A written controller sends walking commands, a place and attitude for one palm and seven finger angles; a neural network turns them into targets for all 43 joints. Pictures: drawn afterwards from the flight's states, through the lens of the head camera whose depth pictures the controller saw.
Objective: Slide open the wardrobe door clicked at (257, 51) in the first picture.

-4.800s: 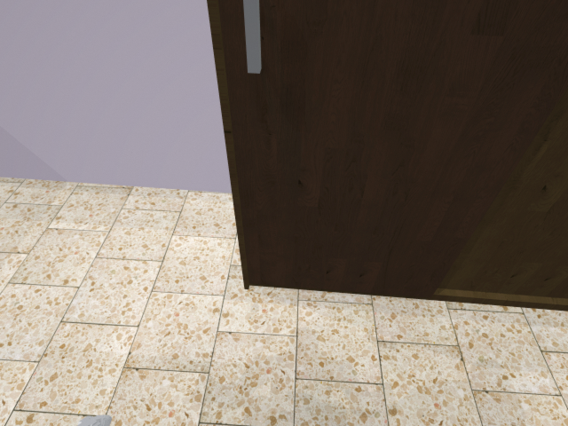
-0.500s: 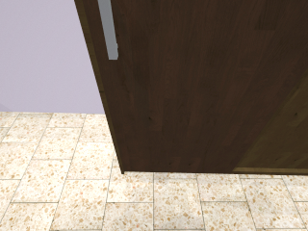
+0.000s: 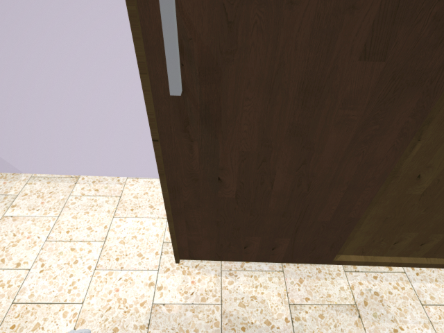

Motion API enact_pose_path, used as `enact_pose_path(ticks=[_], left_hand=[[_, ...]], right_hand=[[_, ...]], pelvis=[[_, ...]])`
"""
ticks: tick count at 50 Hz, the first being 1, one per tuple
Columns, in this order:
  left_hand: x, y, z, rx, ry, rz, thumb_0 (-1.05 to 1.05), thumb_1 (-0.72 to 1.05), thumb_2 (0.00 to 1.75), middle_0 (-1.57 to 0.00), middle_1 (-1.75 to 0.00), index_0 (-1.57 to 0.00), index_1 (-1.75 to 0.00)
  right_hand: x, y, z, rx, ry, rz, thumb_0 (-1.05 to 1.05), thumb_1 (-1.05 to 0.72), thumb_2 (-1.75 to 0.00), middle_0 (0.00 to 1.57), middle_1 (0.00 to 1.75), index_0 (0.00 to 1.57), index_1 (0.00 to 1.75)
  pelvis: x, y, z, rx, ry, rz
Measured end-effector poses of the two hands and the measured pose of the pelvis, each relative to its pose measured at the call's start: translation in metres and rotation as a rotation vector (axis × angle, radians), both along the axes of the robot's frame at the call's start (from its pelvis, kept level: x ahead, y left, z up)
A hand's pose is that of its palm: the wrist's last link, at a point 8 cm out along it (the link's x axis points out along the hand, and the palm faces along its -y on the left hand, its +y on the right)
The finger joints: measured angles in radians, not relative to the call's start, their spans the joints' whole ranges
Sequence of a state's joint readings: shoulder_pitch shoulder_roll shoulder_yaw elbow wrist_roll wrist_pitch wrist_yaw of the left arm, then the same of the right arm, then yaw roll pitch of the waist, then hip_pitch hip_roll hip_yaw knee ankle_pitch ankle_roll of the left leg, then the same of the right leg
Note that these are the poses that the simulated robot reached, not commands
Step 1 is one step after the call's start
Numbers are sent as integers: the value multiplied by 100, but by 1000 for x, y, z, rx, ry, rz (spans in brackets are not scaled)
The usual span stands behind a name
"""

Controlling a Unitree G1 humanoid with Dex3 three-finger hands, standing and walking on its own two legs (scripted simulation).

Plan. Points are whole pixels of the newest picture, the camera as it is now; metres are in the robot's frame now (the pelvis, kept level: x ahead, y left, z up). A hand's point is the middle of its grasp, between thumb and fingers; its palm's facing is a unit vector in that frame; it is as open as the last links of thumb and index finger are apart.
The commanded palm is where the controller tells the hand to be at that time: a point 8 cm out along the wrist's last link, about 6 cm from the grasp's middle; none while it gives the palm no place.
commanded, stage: look again from close up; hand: left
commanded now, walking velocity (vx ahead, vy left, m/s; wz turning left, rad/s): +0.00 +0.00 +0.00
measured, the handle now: (173, 44) +0.60 +0.14 +0.27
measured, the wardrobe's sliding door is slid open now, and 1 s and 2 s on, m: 0.00 0.00 0.00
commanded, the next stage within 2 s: none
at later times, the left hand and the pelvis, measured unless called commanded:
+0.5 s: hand out of the picture -0.01 +0.23 -0.17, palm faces -0.02 -0.96 -0.28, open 7.3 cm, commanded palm none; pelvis -0.01 +0.01 +0.00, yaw +0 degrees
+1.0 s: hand out of the picture +0.05 +0.24 -0.16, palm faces -0.02 -0.95 -0.31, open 7.3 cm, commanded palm none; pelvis +0.00 +0.00 +0.01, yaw +0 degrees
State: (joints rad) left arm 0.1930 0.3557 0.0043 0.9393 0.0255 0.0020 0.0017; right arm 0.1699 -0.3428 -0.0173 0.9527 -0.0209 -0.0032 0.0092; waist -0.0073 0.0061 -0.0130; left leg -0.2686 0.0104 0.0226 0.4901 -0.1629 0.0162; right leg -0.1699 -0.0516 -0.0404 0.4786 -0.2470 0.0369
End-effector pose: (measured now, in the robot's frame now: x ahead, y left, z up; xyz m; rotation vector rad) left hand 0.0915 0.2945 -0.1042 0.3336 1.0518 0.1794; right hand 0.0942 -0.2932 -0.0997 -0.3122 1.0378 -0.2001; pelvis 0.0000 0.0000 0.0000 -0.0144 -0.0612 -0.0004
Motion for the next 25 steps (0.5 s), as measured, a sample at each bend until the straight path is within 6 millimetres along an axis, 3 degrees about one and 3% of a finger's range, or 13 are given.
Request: enact_pose_path(ticks=[15, 20, 25], left_hand=[[-89, -14, -28, -65, 249, 71, 1, 91, 90, -20, -30, -21, -30], [-104, -17, -30, -75, 288, 89, 1, 91, 90, -20, -30, -21, -30], [-106, -19, -31, -77, 294, 95, 1, 91, 90, -20, -30, -21, -30]], right_hand=[[-68, 20, -21, 49, 217, -57, 1, -90, -90, 20, 30, 20, 30], [-77, 24, -23, 55, 249, -72, 1, -90, -90, 20, 30, 20, 30], [-75, 26, -23, 59, 246, -77, 1, -90, -90, 20, 30, 20, 30]], pelvis=[[-8, 5, 2, -4, 8, 4], [-8, 6, 2, -3, 8, 6], [-8, 7, 3, -3, 8, 6]])
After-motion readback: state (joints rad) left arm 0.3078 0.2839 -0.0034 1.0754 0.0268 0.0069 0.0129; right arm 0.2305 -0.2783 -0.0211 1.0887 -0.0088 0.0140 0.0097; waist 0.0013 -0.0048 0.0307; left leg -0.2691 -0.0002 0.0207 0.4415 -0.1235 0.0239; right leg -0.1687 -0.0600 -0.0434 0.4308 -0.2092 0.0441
